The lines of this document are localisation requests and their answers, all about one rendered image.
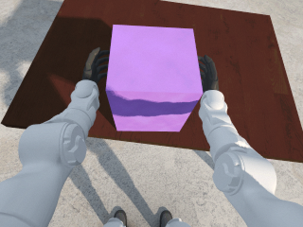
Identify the robot left forearm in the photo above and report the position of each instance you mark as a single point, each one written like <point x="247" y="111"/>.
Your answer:
<point x="82" y="110"/>

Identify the robot foot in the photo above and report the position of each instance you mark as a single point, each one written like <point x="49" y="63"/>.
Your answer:
<point x="120" y="214"/>
<point x="165" y="217"/>

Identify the carton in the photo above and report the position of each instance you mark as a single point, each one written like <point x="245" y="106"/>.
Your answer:
<point x="153" y="79"/>

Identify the left robot upper arm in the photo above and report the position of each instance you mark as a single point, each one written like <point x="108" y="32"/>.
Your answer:
<point x="48" y="153"/>

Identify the robot right forearm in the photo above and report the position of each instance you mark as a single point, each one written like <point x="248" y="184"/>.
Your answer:
<point x="219" y="131"/>

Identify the table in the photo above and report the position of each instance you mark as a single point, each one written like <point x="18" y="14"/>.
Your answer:
<point x="243" y="45"/>

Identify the right robot upper arm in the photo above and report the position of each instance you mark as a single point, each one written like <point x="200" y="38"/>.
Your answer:
<point x="249" y="183"/>

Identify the right robot hand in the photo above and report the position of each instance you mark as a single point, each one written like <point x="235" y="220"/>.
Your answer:
<point x="209" y="79"/>

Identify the left robot foot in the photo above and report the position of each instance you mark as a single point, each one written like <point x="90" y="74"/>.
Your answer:
<point x="120" y="214"/>

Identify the right robot foot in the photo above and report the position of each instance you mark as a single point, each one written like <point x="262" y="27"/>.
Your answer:
<point x="165" y="217"/>

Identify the left robot hand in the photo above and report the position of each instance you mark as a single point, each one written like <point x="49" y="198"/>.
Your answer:
<point x="92" y="66"/>

